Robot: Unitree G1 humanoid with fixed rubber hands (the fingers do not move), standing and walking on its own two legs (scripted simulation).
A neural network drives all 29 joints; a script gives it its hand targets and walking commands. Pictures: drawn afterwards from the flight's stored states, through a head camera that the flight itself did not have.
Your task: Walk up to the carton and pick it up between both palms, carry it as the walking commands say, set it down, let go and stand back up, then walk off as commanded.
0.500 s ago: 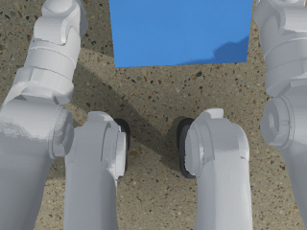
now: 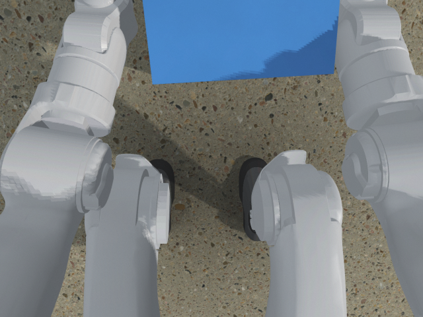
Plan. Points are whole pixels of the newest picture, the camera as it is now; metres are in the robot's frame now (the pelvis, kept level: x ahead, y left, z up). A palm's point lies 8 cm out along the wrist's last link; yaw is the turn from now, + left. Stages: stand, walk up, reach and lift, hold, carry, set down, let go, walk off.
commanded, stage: reach and lift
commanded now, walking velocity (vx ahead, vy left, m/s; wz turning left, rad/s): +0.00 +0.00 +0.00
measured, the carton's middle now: out of the picture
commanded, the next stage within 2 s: none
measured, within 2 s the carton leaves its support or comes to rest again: leaves its support in 0.78 s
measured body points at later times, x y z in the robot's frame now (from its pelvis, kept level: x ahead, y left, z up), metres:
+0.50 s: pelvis +0.00 +0.00 -0.01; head +0.37 -0.03 +0.23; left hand +0.57 +0.11 -0.18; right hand +0.57 -0.18 -0.18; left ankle +0.12 +0.12 -0.33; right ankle +0.11 -0.11 -0.33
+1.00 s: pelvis -0.01 +0.01 +0.01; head +0.36 -0.03 +0.25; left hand +0.57 +0.11 -0.14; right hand +0.57 -0.17 -0.14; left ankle +0.12 +0.13 -0.33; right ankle +0.11 -0.12 -0.33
